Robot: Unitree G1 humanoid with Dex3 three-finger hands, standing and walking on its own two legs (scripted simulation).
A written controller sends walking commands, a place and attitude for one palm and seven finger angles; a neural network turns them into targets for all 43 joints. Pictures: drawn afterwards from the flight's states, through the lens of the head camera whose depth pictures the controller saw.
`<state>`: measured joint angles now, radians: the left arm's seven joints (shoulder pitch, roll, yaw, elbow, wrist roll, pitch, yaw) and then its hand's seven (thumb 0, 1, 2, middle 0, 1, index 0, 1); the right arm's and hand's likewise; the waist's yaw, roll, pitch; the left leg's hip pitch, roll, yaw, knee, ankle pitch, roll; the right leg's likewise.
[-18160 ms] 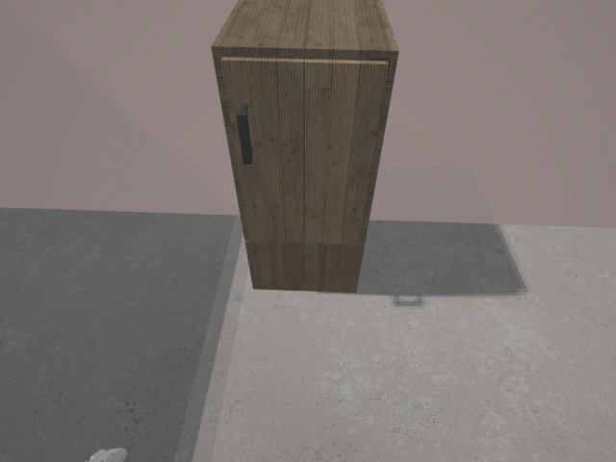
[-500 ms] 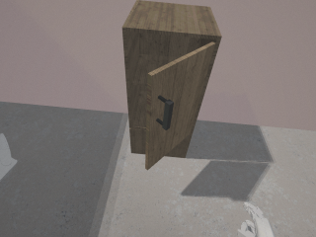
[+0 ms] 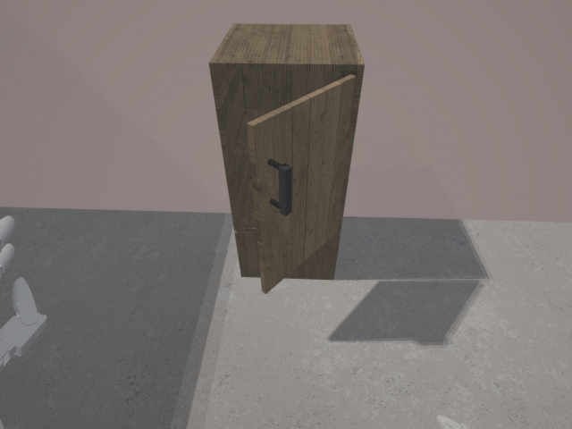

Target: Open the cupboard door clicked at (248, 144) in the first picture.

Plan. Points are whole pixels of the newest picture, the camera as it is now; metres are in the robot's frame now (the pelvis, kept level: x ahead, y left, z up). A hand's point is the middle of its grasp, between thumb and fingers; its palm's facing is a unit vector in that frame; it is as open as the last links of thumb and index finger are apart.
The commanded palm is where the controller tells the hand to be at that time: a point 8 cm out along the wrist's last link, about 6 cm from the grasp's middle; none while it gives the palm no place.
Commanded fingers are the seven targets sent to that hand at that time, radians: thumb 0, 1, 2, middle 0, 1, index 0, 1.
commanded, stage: stop stepping back and stand still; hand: left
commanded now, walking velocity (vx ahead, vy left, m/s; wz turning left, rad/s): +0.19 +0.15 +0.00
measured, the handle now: (279, 187) +0.66 +0.07 -0.03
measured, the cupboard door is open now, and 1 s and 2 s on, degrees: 49 49 49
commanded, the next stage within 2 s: let the arm hang, fingers relaxed in 0.30 s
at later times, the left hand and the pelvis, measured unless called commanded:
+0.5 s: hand (86, 363) +0.19 +0.27 +0.05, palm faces +0.26 -0.83 -0.49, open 7.4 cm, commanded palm none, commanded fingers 0.00 0.90 0.90 -0.20 -0.30 -0.20 -0.30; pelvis -0.01 +0.01 -0.02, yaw +2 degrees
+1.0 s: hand out of the picture -0.06 +0.23 -0.17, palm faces +0.06 -0.97 -0.24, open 7.2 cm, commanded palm none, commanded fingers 0.00 0.90 0.90 -0.20 -0.30 -0.20 -0.30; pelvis -0.04 +0.03 +0.00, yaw +2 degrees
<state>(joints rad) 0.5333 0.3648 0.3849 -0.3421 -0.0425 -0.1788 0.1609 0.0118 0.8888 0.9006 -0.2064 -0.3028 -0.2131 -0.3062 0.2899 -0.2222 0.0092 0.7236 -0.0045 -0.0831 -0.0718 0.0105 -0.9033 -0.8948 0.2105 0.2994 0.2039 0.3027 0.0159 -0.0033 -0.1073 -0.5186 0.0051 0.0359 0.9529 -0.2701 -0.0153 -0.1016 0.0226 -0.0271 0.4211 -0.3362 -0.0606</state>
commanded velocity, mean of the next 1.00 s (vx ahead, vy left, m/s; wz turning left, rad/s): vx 0.01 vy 0.01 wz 0.00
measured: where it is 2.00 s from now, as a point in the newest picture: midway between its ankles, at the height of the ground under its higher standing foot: outside the picture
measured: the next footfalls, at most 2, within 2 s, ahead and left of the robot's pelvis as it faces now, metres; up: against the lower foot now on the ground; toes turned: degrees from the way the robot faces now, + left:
left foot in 0.18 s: +0.03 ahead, +0.14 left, +0.00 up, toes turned +5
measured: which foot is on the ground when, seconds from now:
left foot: up 0.00-0.16, down 0.18-1.00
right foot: down 0.00-1.00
